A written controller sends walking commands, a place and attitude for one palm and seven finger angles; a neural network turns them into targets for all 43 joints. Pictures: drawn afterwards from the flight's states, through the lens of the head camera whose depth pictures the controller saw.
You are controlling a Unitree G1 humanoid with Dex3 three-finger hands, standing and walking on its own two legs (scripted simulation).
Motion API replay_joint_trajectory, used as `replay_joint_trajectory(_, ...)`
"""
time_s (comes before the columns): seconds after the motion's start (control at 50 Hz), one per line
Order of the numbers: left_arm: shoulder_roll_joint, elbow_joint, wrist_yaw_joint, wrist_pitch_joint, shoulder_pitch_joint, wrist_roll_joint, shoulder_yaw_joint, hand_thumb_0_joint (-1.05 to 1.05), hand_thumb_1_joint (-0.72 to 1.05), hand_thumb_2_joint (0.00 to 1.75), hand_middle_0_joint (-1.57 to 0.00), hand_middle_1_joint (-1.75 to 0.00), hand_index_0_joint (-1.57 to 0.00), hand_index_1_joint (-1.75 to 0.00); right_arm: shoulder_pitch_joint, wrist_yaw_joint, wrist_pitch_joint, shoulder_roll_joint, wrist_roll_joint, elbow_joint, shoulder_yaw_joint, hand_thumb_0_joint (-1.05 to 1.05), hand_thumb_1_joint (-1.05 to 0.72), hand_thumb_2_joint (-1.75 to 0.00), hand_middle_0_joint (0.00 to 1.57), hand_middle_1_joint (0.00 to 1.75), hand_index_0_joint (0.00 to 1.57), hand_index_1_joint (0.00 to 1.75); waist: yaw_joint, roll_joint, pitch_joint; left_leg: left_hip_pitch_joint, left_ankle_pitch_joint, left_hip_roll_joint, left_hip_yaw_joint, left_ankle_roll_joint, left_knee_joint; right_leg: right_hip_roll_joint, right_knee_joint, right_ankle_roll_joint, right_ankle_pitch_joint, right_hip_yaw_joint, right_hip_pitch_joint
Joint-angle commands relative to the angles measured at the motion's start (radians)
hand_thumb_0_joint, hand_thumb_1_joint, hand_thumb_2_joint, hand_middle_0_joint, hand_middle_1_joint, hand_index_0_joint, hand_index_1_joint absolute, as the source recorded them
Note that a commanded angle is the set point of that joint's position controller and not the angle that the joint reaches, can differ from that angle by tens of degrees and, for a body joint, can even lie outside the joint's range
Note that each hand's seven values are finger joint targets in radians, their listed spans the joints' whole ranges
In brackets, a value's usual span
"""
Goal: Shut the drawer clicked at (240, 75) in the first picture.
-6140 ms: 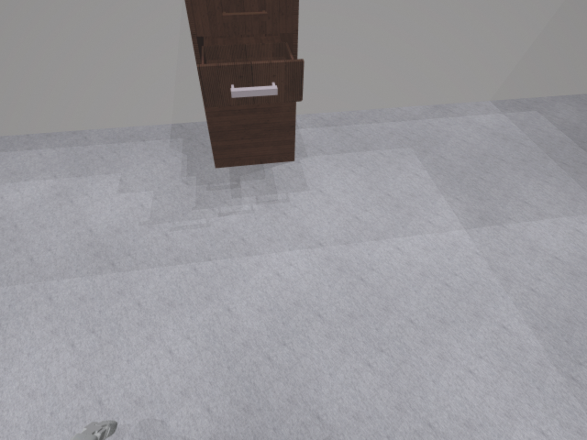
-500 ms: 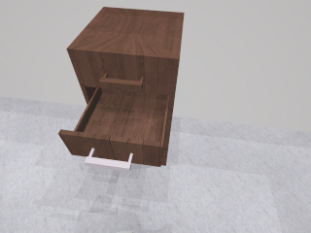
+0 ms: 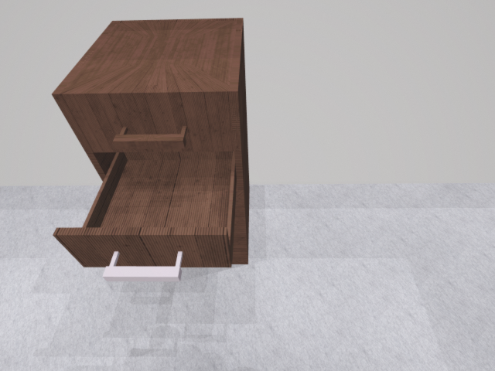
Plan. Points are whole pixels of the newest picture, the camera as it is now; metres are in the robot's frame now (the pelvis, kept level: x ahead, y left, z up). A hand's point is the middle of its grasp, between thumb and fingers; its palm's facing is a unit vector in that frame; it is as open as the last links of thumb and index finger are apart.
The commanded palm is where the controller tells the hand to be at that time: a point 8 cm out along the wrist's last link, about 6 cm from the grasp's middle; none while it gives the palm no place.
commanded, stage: come to a stop and stand still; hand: left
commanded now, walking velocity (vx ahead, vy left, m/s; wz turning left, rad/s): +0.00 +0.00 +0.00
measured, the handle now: (145, 264) +0.37 +0.27 -0.17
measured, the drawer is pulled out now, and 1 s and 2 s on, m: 0.27 0.27 0.27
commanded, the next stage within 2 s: look again from close up in 0.58 s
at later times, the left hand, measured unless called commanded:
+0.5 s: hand out of the picture -0.04 +0.12 -0.16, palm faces +0.07 -0.98 -0.19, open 7.3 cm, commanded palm none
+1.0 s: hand out of the picture +0.00 +0.19 -0.17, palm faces +0.06 -0.98 -0.20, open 7.3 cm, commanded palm none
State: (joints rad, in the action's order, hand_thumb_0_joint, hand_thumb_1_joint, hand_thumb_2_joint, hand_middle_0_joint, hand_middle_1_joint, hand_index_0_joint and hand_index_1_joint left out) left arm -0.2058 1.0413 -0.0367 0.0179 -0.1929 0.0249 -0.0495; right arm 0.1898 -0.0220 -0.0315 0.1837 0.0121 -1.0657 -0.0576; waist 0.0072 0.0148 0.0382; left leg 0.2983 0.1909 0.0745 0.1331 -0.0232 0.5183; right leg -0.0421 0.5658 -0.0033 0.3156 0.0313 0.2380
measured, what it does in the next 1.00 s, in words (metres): stands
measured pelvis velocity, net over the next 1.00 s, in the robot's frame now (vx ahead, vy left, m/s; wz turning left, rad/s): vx -0.01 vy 0.02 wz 0.02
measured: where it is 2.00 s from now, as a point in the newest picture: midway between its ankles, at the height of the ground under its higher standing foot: outside the picture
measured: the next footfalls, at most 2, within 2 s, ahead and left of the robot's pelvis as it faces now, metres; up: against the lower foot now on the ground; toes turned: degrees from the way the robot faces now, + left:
none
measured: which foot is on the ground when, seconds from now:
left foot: down 0.00-1.00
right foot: down 0.00-1.00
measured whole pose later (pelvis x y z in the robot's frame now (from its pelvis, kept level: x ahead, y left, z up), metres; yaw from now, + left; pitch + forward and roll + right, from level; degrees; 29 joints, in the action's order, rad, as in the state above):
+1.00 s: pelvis -0.01 +0.02 +0.01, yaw +1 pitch -1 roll -1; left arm -0.14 1.10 -0.04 -0.02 -0.31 0.02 -0.01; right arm 0.35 -0.03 0.03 0.14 0.01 -1.07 0.01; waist 0.00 0.02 -0.03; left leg 0.19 0.30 -0.02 0.05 0.05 0.50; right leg -0.03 0.49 0.01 0.25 0.05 0.22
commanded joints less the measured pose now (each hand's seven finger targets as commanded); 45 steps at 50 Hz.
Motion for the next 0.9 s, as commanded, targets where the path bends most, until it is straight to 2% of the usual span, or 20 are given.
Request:
replay_joint_trajectory(0.0,-0.159,-0.031,-0.002,-0.018,-0.064,-0.001,0.002,0.0,0.9,0.9,-0.2,-0.3,-0.2,-0.3,0.033,0.013,-0.002,0.025,-0.002,0.059,0.004,0.0,-0.9,-0.9,0.2,0.3,0.2,0.3,-0.005,-0.171,-0.012,-0.018,0.271,-0.016,-0.085,0.001,0.103,-0.262,-0.34,-0.128,-0.175,-0.232,0.073)
replay_joint_trajectory(0.02,-0.151,-0.027,-0.004,-0.025,-0.049,-0.002,-0.003,0.0,0.9,0.9,-0.2,-0.3,-0.2,-0.3,0.028,0.012,-0.008,0.03,0.002,0.053,0.005,0.0,-0.9,-0.9,0.2,0.3,0.2,0.3,-0.003,-0.28,-0.004,0.003,0.278,-0.011,-0.097,0.003,0.14,-0.228,-0.344,-0.132,-0.19,-0.24,0.074)
replay_joint_trajectory(0.04,-0.118,-0.022,-0.006,-0.026,-0.028,-0.005,0.006,0.0,0.9,0.9,-0.2,-0.3,-0.2,-0.3,0.055,0.008,-0.008,0.037,0.003,0.033,0.007,0.0,-0.9,-0.9,0.2,0.3,0.2,0.3,0.013,-0.278,0.01,-0.02,0.222,-0.005,-0.108,0.004,0.141,-0.201,-0.33,-0.132,-0.222,-0.206,0.066)
replay_joint_trajectory(0.08,-0.1,-0.02,-0.003,-0.025,-0.015,-0.013,0.007,0.0,0.9,0.9,-0.2,-0.3,-0.2,-0.3,0.11,0.005,-0.005,0.028,0.001,-0.01,0.011,0.0,-0.9,-0.9,0.2,0.3,0.2,0.3,0.021,-0.177,0.008,-0.053,0.142,-0.013,-0.109,0.004,0.141,-0.164,-0.315,-0.125,-0.191,-0.146,0.054)
replay_joint_trajectory(0.14,-0.089,-0.002,0.001,-0.024,-0.035,-0.017,0.008,0.0,0.9,0.9,-0.2,-0.3,-0.2,-0.3,0.145,0.002,0.002,0.015,0.001,-0.038,0.021,0.0,-0.9,-0.9,0.2,0.3,0.2,0.3,0.017,-0.132,0.056,-0.104,0.082,-0.012,-0.11,0.002,0.027,-0.131,-0.33,-0.098,0.001,-0.128,0.097)
replay_joint_trajectory(0.18,-0.065,0.009,0.001,-0.022,-0.049,-0.02,0.011,0.0,0.9,0.9,-0.2,-0.3,-0.2,-0.3,0.174,-0.005,0.012,0.018,0.004,-0.051,0.028,0.0,-0.9,-0.9,0.2,0.3,0.2,0.3,0.017,-0.066,0.091,-0.135,-0.004,0.01,-0.15,0.013,-0.08,-0.107,-0.314,-0.073,0.061,-0.137,0.132)
replay_joint_trajectory(0.2,-0.049,0.013,0.001,-0.021,-0.062,-0.023,0.014,0.0,0.9,0.9,-0.2,-0.3,-0.2,-0.3,0.18,-0.009,0.018,0.021,0.005,-0.058,0.033,0.0,-0.9,-0.9,0.2,0.3,0.2,0.3,0.006,-0.021,0.097,-0.111,-0.024,0.024,-0.175,0.019,-0.13,-0.077,-0.3,-0.058,0.046,-0.131,0.097)
replay_joint_trajectory(0.24,-0.035,0.022,0.001,-0.023,-0.083,-0.023,0.017,0.0,0.9,0.9,-0.2,-0.3,-0.2,-0.3,0.186,-0.015,0.021,0.03,0.005,-0.06,0.039,0.0,-0.9,-0.9,0.2,0.3,0.2,0.3,-0.013,-0.051,0.095,-0.07,0.017,0.036,-0.18,0.022,-0.161,-0.058,-0.309,-0.045,0.03,-0.125,0.03)
replay_joint_trajectory(0.28,-0.055,0.037,0.002,-0.024,-0.09,-0.026,0.011,0.0,0.9,0.9,-0.2,-0.3,-0.2,-0.3,0.191,-0.015,0.028,0.02,0.007,-0.071,0.042,0.0,-0.9,-0.9,0.2,0.3,0.2,0.3,-0.016,0.061,0.03,-0.083,-0.016,0.026,-0.164,0.015,-0.165,-0.068,-0.286,-0.042,-0.04,-0.12,-0.036)
replay_joint_trajectory(0.44,-0.043,0.056,0.003,-0.027,-0.118,-0.02,0.013,0.0,0.9,0.9,-0.2,-0.3,-0.2,-0.3,0.24,-0.015,0.017,0.004,0.005,-0.073,0.04,0.0,-0.9,-0.9,0.2,0.3,0.2,0.3,-0.002,-0.055,0.058,-0.088,0.075,0.005,-0.139,0.014,-0.152,-0.074,-0.367,-0.038,0.121,-0.144,0.007)
replay_joint_trajectory(0.54,-0.021,0.068,0.002,-0.028,-0.151,-0.019,0.013,0.0,0.9,0.9,-0.2,-0.3,-0.2,-0.3,0.264,-0.017,0.016,-0.011,0.007,-0.072,0.042,0.0,-0.9,-0.9,0.2,0.3,0.2,0.3,0.002,-0.048,0.092,-0.086,0.081,-0.002,-0.139,0.019,-0.149,-0.07,-0.377,-0.038,0.164,-0.148,0.06)
replay_joint_trajectory(0.64,-0.003,0.078,0.003,-0.033,-0.178,-0.02,0.016,0.0,0.9,0.9,-0.2,-0.3,-0.2,-0.3,0.261,-0.02,0.029,-0.013,0.006,-0.063,0.046,0.0,-0.9,-0.9,0.2,0.3,0.2,0.3,-0.004,-0.018,0.074,-0.081,0.052,0.008,-0.152,0.023,-0.177,-0.06,-0.333,-0.04,0.069,-0.124,0.028)
replay_joint_trajectory(0.66,-0.043,0.09,-0.039,-0.064,-0.266,-0.001,0.016,0.0,0.9,0.9,-0.2,-0.3,-0.2,-0.3,0.109,-0.005,0.048,0.037,0.003,-0.006,0.032,0.0,-0.9,-0.9,0.2,0.3,0.2,0.3,-0.066,-0.082,0.106,0.051,0.157,-0.009,-0.069,-0.018,0.082,-0.14,-0.338,0.084,-0.383,-0.22,-0.021)
replay_joint_trajectory(0.68,-0.083,0.049,-0.033,-0.072,-0.234,0.001,0.012,0.0,0.9,0.9,-0.2,-0.3,-0.2,-0.3,0.203,-0.005,0.033,-0.014,-0.001,0.037,0.036,0.0,-0.9,-0.9,0.2,0.3,0.2,0.3,0.015,-0.044,-0.018,0.033,0.203,-0.028,-0.154,0.007,0.179,-0.216,-0.314,0.021,-0.339,-0.269,-0.054)
replay_joint_trajectory(0.7,-0.065,0.035,-0.022,-0.073,-0.194,-0.001,0.016,0.0,0.9,0.9,-0.2,-0.3,-0.2,-0.3,0.197,-0.001,0.033,-0.018,-0.002,0.029,0.033,0.0,-0.9,-0.9,0.2,0.3,0.2,0.3,0.012,0.021,-0.024,0.011,0.206,-0.012,-0.143,0.018,0.194,-0.205,-0.317,-0.066,-0.191,-0.221,-0.004)
replay_joint_trajectory(0.72,-0.064,0.025,-0.019,-0.074,-0.17,0.001,0.013,0.0,0.9,0.9,-0.2,-0.3,-0.2,-0.3,0.209,0.004,0.037,-0.032,-0.004,0.024,0.036,0.0,-0.9,-0.9,0.2,0.3,0.2,0.3,0.027,0.014,-0.066,-0.02,0.17,-0.019,-0.12,0.017,0.159,-0.176,-0.314,-0.119,-0.122,-0.187,-0.001)
replay_joint_trajectory(0.78,-0.029,0.01,-0.017,-0.065,-0.143,-0.003,0.014,0.0,0.9,0.9,-0.2,-0.3,-0.2,-0.3,0.275,0.006,0.053,-0.02,0.001,0.026,0.044,0.0,-0.9,-0.9,0.2,0.3,0.2,0.3,0.044,-0.082,-0.049,-0.106,0.07,-0.029,-0.124,0.029,-0.039,-0.105,-0.236,-0.091,0.035,-0.108,0.062)
replay_joint_trajectory(0.82,0.023,0.014,-0.013,-0.057,-0.166,-0.014,0.03,0.0,0.9,0.9,-0.2,-0.3,-0.2,-0.3,0.273,-0.001,0.067,0.016,0.006,0.026,0.046,0.0,-0.9,-0.9,0.2,0.3,0.2,0.3,0.019,0.002,0.022,-0.033,0.009,0.047,-0.206,0.059,-0.122,-0.04,-0.166,-0.057,-0.016,-0.073,0.053)
replay_joint_trajectory(0.86,0.023,0.021,-0.008,-0.048,-0.181,-0.01,0.035,0.0,0.9,0.9,-0.2,-0.3,-0.2,-0.3,0.229,-0.005,0.074,0.028,0.007,0.031,0.052,0.0,-0.9,-0.9,0.2,0.3,0.2,0.3,-0.01,0.131,0.056,0.045,-0.015,0.068,-0.248,0.072,-0.193,-0.025,-0.115,-0.044,-0.078,-0.031,-0.023)
replay_joint_trajectory(0.88,0.019,0.024,-0.006,-0.046,-0.192,-0.01,0.037,0.0,0.9,0.9,-0.2,-0.3,-0.2,-0.3,0.21,-0.008,0.074,0.032,0.005,0.033,0.055,0.0,-0.9,-0.9,0.2,0.3,0.2,0.3,-0.02,0.118,0.07,0.058,-0.026,0.067,-0.249,0.076,-0.204,-0.024,-0.111,-0.038,-0.099,-0.026,-0.043)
